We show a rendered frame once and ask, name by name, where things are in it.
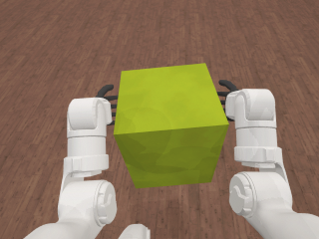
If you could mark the robot left upper arm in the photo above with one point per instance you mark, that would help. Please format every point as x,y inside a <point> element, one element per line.
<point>85,207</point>

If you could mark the left robot thigh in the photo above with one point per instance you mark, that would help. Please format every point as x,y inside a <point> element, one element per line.
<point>136,231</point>

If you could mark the left robot hand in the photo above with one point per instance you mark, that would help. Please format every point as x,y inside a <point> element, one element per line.
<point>101,94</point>

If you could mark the robot left forearm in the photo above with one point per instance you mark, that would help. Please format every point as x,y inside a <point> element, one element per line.
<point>87,120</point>

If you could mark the right robot hand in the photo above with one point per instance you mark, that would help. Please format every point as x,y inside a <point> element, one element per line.
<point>231,87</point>

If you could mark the carton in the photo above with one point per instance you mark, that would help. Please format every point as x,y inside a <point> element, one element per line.
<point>170,125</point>

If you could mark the robot right upper arm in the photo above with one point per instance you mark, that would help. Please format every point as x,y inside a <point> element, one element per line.
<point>264,199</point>

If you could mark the robot right forearm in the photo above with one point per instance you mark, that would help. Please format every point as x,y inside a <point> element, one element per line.
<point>254,115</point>

